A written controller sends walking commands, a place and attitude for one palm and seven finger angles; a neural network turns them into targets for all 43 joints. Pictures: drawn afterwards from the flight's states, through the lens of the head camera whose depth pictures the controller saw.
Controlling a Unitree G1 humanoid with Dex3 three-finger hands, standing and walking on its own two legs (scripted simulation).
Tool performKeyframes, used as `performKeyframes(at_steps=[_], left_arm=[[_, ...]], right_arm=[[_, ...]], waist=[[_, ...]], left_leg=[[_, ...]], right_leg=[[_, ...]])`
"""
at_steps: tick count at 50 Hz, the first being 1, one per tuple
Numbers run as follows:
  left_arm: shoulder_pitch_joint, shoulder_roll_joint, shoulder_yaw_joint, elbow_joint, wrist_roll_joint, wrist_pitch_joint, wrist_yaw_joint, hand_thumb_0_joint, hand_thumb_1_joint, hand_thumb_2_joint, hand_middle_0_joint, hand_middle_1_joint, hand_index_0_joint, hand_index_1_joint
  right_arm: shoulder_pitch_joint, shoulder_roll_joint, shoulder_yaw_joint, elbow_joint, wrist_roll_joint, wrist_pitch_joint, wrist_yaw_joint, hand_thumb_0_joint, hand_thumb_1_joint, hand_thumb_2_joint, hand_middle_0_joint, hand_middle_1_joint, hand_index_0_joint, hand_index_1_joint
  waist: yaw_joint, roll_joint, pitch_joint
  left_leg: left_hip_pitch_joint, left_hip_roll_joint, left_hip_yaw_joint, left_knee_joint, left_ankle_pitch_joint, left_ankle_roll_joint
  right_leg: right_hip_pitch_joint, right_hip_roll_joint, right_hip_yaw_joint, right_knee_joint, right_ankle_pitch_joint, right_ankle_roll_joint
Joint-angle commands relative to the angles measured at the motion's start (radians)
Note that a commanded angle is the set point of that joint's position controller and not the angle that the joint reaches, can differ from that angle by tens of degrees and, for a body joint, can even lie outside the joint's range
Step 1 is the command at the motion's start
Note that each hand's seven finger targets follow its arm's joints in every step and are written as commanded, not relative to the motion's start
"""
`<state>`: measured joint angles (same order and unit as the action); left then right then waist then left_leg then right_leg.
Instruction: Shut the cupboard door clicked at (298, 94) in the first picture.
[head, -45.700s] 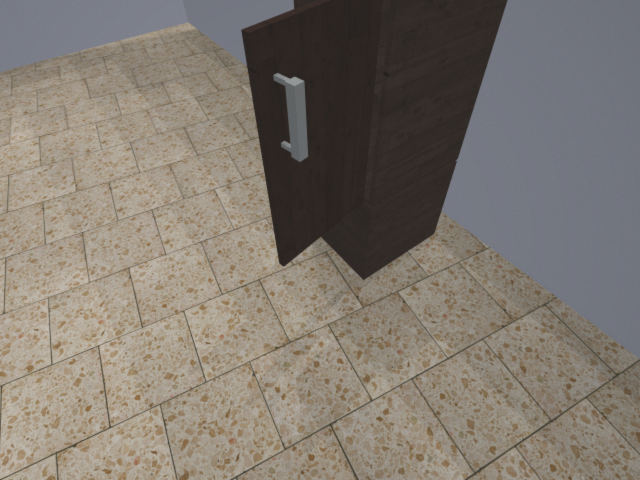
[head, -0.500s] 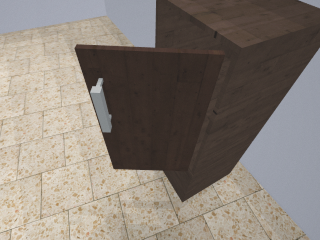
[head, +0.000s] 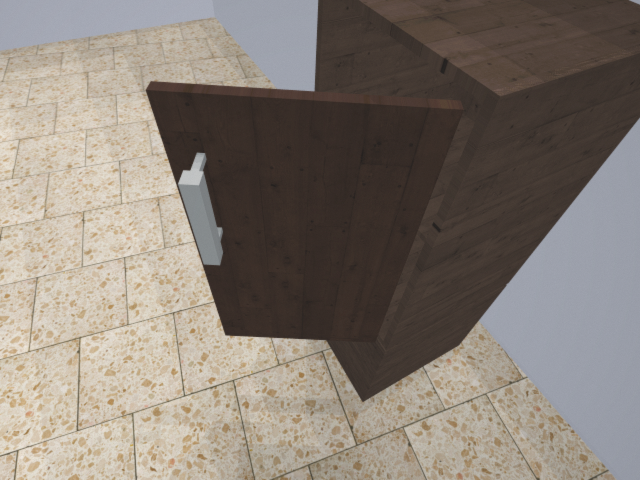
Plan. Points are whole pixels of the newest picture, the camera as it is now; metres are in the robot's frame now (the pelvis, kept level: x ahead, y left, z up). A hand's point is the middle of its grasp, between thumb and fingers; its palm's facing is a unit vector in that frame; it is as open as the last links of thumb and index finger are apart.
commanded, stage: raise the hand and make a fist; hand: left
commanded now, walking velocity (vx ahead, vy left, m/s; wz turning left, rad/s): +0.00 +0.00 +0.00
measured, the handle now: (206, 211) +0.42 +0.17 +0.09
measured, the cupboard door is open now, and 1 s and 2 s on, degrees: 59 59 59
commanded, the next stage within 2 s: bring the fist close to the handle in 1.86 s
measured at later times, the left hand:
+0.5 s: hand out of the picture +0.12 +0.18 -0.01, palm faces +0.23 -0.97 -0.08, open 5.5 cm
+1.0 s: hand (165, 418) +0.18 +0.18 +0.02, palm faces +0.00 -1.00 -0.03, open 3.4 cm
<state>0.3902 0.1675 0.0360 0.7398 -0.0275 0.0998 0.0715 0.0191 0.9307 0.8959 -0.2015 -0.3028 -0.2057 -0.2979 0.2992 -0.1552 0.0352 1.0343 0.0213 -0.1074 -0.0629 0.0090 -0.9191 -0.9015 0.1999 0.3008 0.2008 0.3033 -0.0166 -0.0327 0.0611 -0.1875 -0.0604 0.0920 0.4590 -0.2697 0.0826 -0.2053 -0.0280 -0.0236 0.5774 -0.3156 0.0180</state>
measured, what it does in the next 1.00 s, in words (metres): stands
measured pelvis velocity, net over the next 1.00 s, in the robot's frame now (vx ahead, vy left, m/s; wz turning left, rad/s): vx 0.00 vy -0.01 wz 0.07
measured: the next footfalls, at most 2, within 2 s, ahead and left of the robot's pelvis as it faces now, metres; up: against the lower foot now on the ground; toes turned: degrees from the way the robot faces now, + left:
none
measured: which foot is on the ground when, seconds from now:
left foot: down 0.00-1.00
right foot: down 0.00-1.00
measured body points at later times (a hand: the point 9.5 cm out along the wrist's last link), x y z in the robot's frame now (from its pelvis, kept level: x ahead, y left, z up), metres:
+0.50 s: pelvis -0.02 -0.04 -0.08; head +0.02 -0.03 +0.37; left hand +0.10 +0.23 +0.00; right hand +0.24 -0.26 -0.10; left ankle -0.01 +0.06 -0.74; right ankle +0.02 -0.10 -0.74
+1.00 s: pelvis +0.00 -0.01 -0.05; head +0.04 +0.00 +0.40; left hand +0.18 +0.23 +0.03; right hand +0.17 -0.25 -0.12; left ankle -0.01 +0.06 -0.74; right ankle +0.02 -0.10 -0.74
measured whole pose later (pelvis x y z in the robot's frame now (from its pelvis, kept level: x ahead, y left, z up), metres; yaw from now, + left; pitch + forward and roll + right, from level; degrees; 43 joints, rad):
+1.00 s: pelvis +0.00 -0.01 -0.05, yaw +4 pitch +9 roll -2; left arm 0.49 0.25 0.13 -0.18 -0.29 -0.29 -0.30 0.01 0.90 0.90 -0.99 -1.17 -1.00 -1.17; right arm 0.30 -0.28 0.01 0.54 0.05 -0.25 -0.06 0.01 -0.90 -0.90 0.20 0.30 0.20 0.30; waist 0.01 0.03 -0.09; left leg -0.62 -0.04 0.01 0.93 -0.47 0.07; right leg -0.63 0.03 -0.10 0.87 -0.41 -0.04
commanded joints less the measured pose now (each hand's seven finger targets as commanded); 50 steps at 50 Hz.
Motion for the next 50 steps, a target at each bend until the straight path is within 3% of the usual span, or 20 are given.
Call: performKeyframes(at_steps=[1, 2, 3, 4, 6, 9, 12, 15, 17, 19, 20, 22, 25, 28, 31, 35, 39, 43, 46, 50], left_arm=[[0.129, -0.121, -0.167, -0.660, -0.100, -0.127, 0.090, 0.000, 0.900, 0.900, -0.255, -0.360, -0.255, -0.360], [-0.087, -0.080, -0.187, -0.889, -0.130, -0.144, 0.084, 0.000, 0.900, 0.900, -0.273, -0.380, -0.273, -0.380], [-0.098, -0.060, -0.161, -0.916, -0.125, -0.180, 0.065, 0.000, 0.900, 0.900, -0.292, -0.400, -0.292, -0.400], [-0.096, -0.033, -0.128, -0.829, -0.110, -0.217, 0.047, 0.000, 0.900, 0.900, -0.310, -0.420, -0.310, -0.420], [0.178, -0.031, -0.049, -0.621, -0.130, -0.307, -0.030, 0.000, 0.900, 0.900, -0.347, -0.460, -0.347, -0.460], [0.367, 0.047, 0.132, -0.558, -0.218, -0.515, -0.226, 0.000, 0.900, 0.900, -0.402, -0.520, -0.402, -0.520], [0.353, 0.141, 0.210, -0.606, -0.242, -0.656, -0.375, 0.000, 0.900, 0.900, -0.457, -0.580, -0.457, -0.580], [0.205, 0.235, 0.259, -0.863, -0.230, -0.655, -0.347, 0.000, 0.900, 0.900, -0.512, -0.640, -0.512, -0.640], [0.107, 0.218, 0.236, -1.021, -0.231, -0.672, -0.298, 0.000, 0.900, 0.900, -0.548, -0.680, -0.548, -0.680], [-0.001, 0.205, 0.203, -1.207, -0.253, -0.730, -0.266, 0.000, 0.900, 0.900, -0.585, -0.720, -0.585, -0.720], [-0.089, 0.191, 0.161, -1.281, -0.261, -0.761, -0.264, 0.000, 0.900, 0.900, -0.603, -0.740, -0.603, -0.740], [-0.077, 0.130, 0.073, -1.224, -0.270, -0.794, -0.301, 0.000, 0.900, 0.900, -0.640, -0.780, -0.640, -0.780], [-0.106, 0.140, 0.027, -1.104, -0.287, -0.764, -0.402, 0.000, 0.900, 0.900, -0.695, -0.840, -0.695, -0.840], [0.020, 0.214, 0.103, -0.934, -0.270, -0.581, -0.465, 0.000, 0.900, 0.900, -0.750, -0.900, -0.750, -0.900], [0.111, 0.268, 0.220, -0.956, -0.281, -0.379, -0.463, 0.000, 0.900, 0.900, -0.805, -0.960, -0.805, -0.960], [0.128, 0.258, 0.350, -1.130, -0.338, -0.338, -0.331, 0.000, 0.900, 0.900, -0.878, -1.040, -0.878, -1.040], [0.118, 0.168, 0.254, -1.142, -0.322, -0.451, -0.283, 0.000, 0.900, 0.900, -0.952, -1.120, -0.952, -1.120], [0.072, 0.142, 0.124, -1.089, -0.286, -0.500, -0.356, 0.000, 0.900, 0.900, -1.025, -1.200, -1.025, -1.200], [0.041, 0.188, 0.130, -1.124, -0.287, -0.476, -0.388, 0.000, 0.900, 0.900, -1.080, -1.260, -1.080, -1.260], [0.002, 0.301, 0.264, -1.237, -0.277, -0.455, -0.312, 0.000, 0.900, 0.900, -1.153, -1.340, -1.153, -1.340]], right_arm=[[-0.012, -0.147, -0.035, -0.182, 0.026, -0.273, -0.017, 0.000, -0.900, -0.900, 0.200, 0.300, 0.200, 0.300], [0.017, -0.212, -0.073, -0.254, 0.032, -0.279, 0.021, 0.000, -0.900, -0.900, 0.200, 0.300, 0.200, 0.300], [-0.016, -0.211, -0.083, -0.314, 0.027, -0.293, 0.030, 0.000, -0.900, -0.900, 0.200, 0.300, 0.200, 0.300], [-0.049, -0.215, -0.078, -0.346, 0.017, -0.301, 0.034, 0.000, -0.900, -0.900, 0.200, 0.300, 0.200, 0.300], [-0.059, -0.209, -0.089, -0.416, 0.009, -0.288, 0.054, 0.000, -0.900, -0.900, 0.200, 0.300, 0.200, 0.300], [-0.123, -0.218, -0.120, -0.497, -0.004, -0.241, 0.067, 0.000, -0.900, -0.900, 0.200, 0.300, 0.200, 0.300], [-0.189, -0.218, -0.130, -0.602, 0.002, -0.201, 0.085, 0.000, -0.900, -0.900, 0.200, 0.300, 0.200, 0.300], [-0.226, -0.209, -0.122, -0.692, 0.004, -0.183, 0.084, 0.000, -0.900, -0.900, 0.200, 0.300, 0.200, 0.300], [-0.190, -0.195, -0.113, -0.710, -0.002, -0.189, 0.080, 0.000, -0.900, -0.900, 0.200, 0.300, 0.200, 0.300], [-0.150, -0.190, -0.103, -0.707, -0.007, -0.204, 0.069, 0.000, -0.900, -0.900, 0.200, 0.300, 0.200, 0.300], [-0.138, -0.196, -0.098, -0.697, -0.008, -0.211, 0.060, 0.000, -0.900, -0.900, 0.200, 0.300, 0.200, 0.300], [-0.124, -0.207, -0.091, -0.659, 0.000, -0.231, 0.043, 0.000, -0.900, -0.900, 0.200, 0.300, 0.200, 0.300], [-0.117, -0.232, -0.077, -0.634, 0.014, -0.240, 0.015, 0.000, -0.900, -0.900, 0.200, 0.300, 0.200, 0.300], [-0.095, -0.237, -0.081, -0.650, 0.037, -0.212, 0.001, 0.000, -0.900, -0.900, 0.200, 0.300, 0.200, 0.300], [-0.127, -0.215, -0.076, -0.712, 0.048, -0.160, 0.002, 0.000, -0.900, -0.900, 0.200, 0.300, 0.200, 0.300], [-0.162, -0.158, -0.059, -0.727, 0.029, -0.131, 0.003, 0.000, -0.900, -0.900, 0.200, 0.300, 0.200, 0.300], [-0.110, -0.165, -0.063, -0.696, 0.017, -0.158, 0.014, 0.000, -0.900, -0.900, 0.200, 0.300, 0.200, 0.300], [-0.080, -0.210, -0.068, -0.677, 0.019, -0.193, 0.013, 0.000, -0.900, -0.900, 0.200, 0.300, 0.200, 0.300], [-0.082, -0.227, -0.072, -0.680, 0.029, -0.215, 0.002, 0.000, -0.900, -0.900, 0.200, 0.300, 0.200, 0.300], [-0.093, -0.219, -0.067, -0.677, 0.021, -0.223, -0.007, 0.000, -0.900, -0.900, 0.200, 0.300, 0.200, 0.300]], waist=[[-0.017, 0.261, -0.256], [-0.047, 0.201, -0.136], [-0.046, 0.167, -0.081], [-0.056, 0.046, 0.002], [-0.011, -0.231, 0.011], [0.069, -0.393, -0.086], [0.088, -0.222, -0.110], [0.111, 0.138, -0.210], [0.078, 0.235, -0.296], [0.027, 0.251, -0.375], [-0.020, 0.189, -0.388], [-0.063, 0.121, -0.331], [-0.098, 0.043, -0.261], [-0.043, -0.034, -0.266], [0.056, -0.006, -0.395], [0.108, -0.003, -0.434], [0.053, -0.003, -0.308], [-0.007, 0.015, -0.251], [0.000, 0.057, -0.297], [0.048, 0.128, -0.380]], left_leg=[[0.166, 0.178, -0.226, -0.153, 0.539, -0.160], [0.084, 0.160, -0.203, -0.090, 0.377, -0.133], [-0.008, 0.136, -0.202, -0.028, 0.270, -0.128], [-0.120, 0.106, -0.197, 0.035, 0.129, -0.122], [-0.271, 0.059, -0.171, 0.142, 0.021, -0.112], [-0.491, 0.014, -0.117, 0.291, -0.033, -0.123], [-0.634, -0.009, -0.081, 0.397, -0.141, -0.106], [-0.601, -0.011, -0.062, 0.413, -0.145, -0.082], [-0.524, 0.016, -0.099, 0.416, -0.126, -0.069], [-0.471, 0.025, -0.124, 0.462, -0.085, -0.056], [-0.477, 0.030, -0.134, 0.498, -0.094, -0.049], [-0.513, 0.040, -0.151, 0.543, -0.106, -0.045], [-0.585, 0.046, -0.159, 0.587, -0.134, -0.033], [-0.612, 0.051, -0.139, 0.536, -0.124, -0.032], [-0.561, 0.032, -0.127, 0.474, -0.029, -0.041], [-0.492, 0.035, -0.144, 0.409, 0.073, -0.064], [-0.465, 0.043, -0.144, 0.357, 0.078, -0.066], [-0.442, 0.047, -0.149, 0.358, 0.021, -0.051], [-0.389, 0.048, -0.155, 0.335, -0.006, -0.044], [-0.297, 0.059, -0.176, 0.272, 0.066, -0.058]], right_leg=[[-0.233, 0.027, -0.021, 0.256, -0.100, -0.023], [-0.246, 0.010, -0.029, 0.165, -0.057, -0.023], [-0.246, 0.011, -0.045, 0.099, -0.031, -0.030], [-0.259, 0.009, -0.051, 0.023, -0.002, -0.039], [-0.296, -0.001, -0.038, -0.049, -0.071, -0.045], [-0.320, -0.002, 0.005, 0.078, -0.092, -0.050], [-0.290, -0.061, 0.174, 0.124, -0.105, -0.036], [-0.327, -0.032, 0.174, 0.178, -0.239, -0.059], [-0.406, 0.007, 0.115, 0.225, -0.229, -0.069], [-0.438, 0.023, 0.102, 0.246, -0.150, -0.062], [-0.459, 0.027, 0.118, 0.247, -0.153, -0.049], [-0.491, 0.019, 0.152, 0.222, -0.150, -0.037], [-0.496, 0.009, 0.181, 0.193, -0.162, -0.012], [-0.391, -0.014, 0.201, 0.131, -0.170, 0.013], [-0.186, -0.049, 0.217, 0.128, -0.007, 0.031], [-0.066, -0.038, 0.158, 0.164, 0.255, 0.027], [-0.196, 0.004, 0.081, 0.177, 0.241, 0.003], [-0.309, 0.014, 0.060, 0.157, 0.079, -0.005], [-0.301, 0.016, 0.058, 0.124, -0.024, -0.019], [-0.234, 0.033, -0.009, 0.161, 0.053, -0.041]])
